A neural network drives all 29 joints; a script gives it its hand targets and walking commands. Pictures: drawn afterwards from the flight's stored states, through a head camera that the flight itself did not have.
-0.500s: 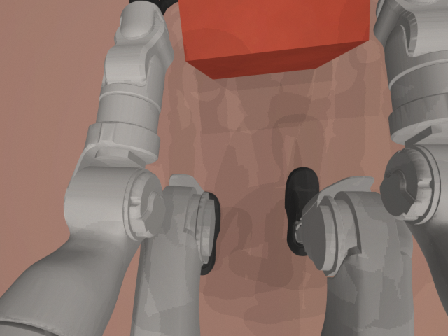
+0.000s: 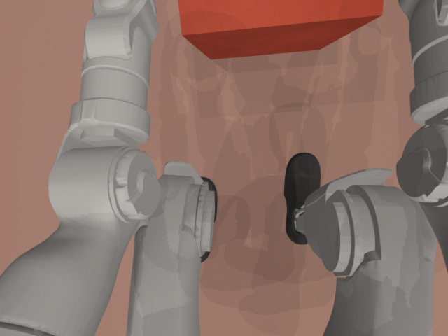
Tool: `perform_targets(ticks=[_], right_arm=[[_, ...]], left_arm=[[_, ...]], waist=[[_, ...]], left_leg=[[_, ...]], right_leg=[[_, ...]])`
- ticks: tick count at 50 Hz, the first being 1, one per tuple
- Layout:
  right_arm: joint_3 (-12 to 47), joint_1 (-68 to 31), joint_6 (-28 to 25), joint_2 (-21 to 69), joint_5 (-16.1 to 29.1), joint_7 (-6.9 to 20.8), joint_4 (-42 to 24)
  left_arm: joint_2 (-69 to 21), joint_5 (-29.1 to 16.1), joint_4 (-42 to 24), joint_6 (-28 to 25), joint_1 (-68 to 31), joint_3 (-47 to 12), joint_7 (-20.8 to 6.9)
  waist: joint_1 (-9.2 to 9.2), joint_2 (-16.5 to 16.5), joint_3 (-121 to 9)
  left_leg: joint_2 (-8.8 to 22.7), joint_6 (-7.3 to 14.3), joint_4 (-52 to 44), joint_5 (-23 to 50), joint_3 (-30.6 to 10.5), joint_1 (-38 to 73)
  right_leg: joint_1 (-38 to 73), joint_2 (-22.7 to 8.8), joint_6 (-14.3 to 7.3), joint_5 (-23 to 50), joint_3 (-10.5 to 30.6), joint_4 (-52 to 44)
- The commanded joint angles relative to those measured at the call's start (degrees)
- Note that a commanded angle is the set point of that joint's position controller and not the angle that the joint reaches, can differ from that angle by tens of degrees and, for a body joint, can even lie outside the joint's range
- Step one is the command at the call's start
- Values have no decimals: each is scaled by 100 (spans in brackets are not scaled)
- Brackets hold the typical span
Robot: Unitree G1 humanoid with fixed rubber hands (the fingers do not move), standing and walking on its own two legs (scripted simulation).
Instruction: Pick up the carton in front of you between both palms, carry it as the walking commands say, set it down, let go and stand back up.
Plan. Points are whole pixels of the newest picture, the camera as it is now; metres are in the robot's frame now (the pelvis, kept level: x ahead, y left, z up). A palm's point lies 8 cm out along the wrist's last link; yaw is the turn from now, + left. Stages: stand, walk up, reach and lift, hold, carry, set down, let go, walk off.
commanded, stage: set down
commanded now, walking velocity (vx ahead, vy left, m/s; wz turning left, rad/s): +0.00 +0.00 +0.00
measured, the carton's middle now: out of the picture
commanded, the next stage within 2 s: let go in 1.72 s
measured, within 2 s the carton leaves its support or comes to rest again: neither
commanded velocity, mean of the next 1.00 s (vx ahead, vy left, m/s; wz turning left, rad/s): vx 0.00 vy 0.00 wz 0.00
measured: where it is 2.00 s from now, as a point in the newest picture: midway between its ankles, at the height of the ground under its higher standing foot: (248, 223)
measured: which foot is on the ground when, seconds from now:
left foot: down 0.00-1.00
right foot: down 0.00-1.00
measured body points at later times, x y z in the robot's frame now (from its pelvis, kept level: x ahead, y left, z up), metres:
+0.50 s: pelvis +0.01 +0.00 +0.00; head +0.40 -0.02 +0.22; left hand +0.57 +0.14 -0.20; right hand +0.57 -0.22 -0.21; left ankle +0.10 +0.12 -0.33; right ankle +0.14 -0.12 -0.33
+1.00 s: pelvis +0.01 +0.00 +0.06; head +0.36 -0.02 +0.34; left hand +0.59 +0.15 -0.06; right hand +0.59 -0.23 -0.06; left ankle +0.10 +0.11 -0.33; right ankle +0.14 -0.12 -0.33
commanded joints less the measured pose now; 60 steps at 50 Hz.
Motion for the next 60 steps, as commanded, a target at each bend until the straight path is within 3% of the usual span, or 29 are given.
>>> perform_targets(ticks=[1,14,18,19,21,23,25,29,34,40,46,52,60], right_arm=[[1283,-1711,187,4489,211,1132,386],[760,-1104,106,3433,-176,1061,721],[386,-843,-240,1820,-265,615,727],[94,-610,-401,726,-284,336,694],[80,-827,-764,-789,63,-234,440],[400,-1373,-994,-1100,565,-561,340],[661,-1642,-1128,-1290,978,-692,309],[1073,-1730,-1224,-1483,1538,-691,305],[1136,-1570,-1091,-1663,1610,-648,288],[981,-1619,-774,-1720,1441,-678,-378],[749,-1148,-546,-1238,1108,-620,80],[445,-948,-569,-1064,685,-570,3],[449,-903,-312,-1096,630,-590,-907]], left_arm=[[-4064,-191,224,120,-2372,-1615,-1141],[-3139,163,560,107,-1556,-1053,-986],[-1571,234,507,-158,-1201,-662,-556],[-506,245,480,-289,-937,-420,-302],[991,5,252,-618,-946,-348,229],[1376,-487,217,-852,-1394,-685,508],[1478,-905,190,-975,-1600,-1061,616],[1344,-1549,124,-991,-1682,-1717,646],[1377,-1877,-79,-797,-1577,-1946,695],[1391,-1669,-640,-469,-1481,-1681,905],[1131,-1149,-156,-282,-1031,-1125,873],[1027,-867,-173,-350,-835,-842,703],[1256,-953,-863,-210,-683,-871,645]], waist=[[42,15,-4383],[-4,2,-3658],[22,-6,-4007],[9,-22,-4161],[27,-137,-5002],[52,-203,-5960],[15,-154,-6702],[-69,48,-7397],[-218,-107,-8160],[-130,-281,-9161],[73,-334,-7766],[74,-382,-7900],[131,-578,-9327]], left_leg=[[-148,227,-1512,164,128,821],[-154,166,-1403,310,88,1176],[-75,-12,-1360,755,121,1503],[-37,-80,-1342,883,161,1542],[18,-164,-1275,1300,184,1640],[88,-207,-1173,1841,142,1524],[174,-200,-1103,2209,93,1559],[255,-170,-1093,2481,85,1844],[209,-133,-1319,2314,110,2349],[65,-92,-1831,2147,237,2965],[60,-44,-2478,1420,281,2111],[69,-72,-2968,1521,297,1910],[-6,-75,-3707,1843,448,2281]], right_leg=[[3401,543,-108,-21,-30,-570],[3193,515,-40,-19,-38,-472],[3616,406,87,459,-45,-398],[3759,357,134,625,-51,-372],[4190,309,203,1217,-6,-282],[4860,282,184,2147,150,-84],[5251,228,138,2789,226,62],[5181,117,61,2878,143,78],[5272,40,43,2549,-94,-98],[5533,164,32,2091,-296,-640],[4662,208,64,1279,-240,-1370],[4925,280,104,1484,-188,-1958],[6635,415,116,2227,-172,-2676]])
